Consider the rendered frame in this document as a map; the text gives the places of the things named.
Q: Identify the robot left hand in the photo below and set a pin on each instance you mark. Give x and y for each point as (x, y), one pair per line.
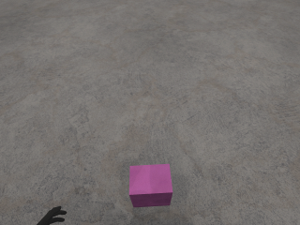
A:
(50, 216)

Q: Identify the carton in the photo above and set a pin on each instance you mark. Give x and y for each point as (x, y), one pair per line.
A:
(150, 185)

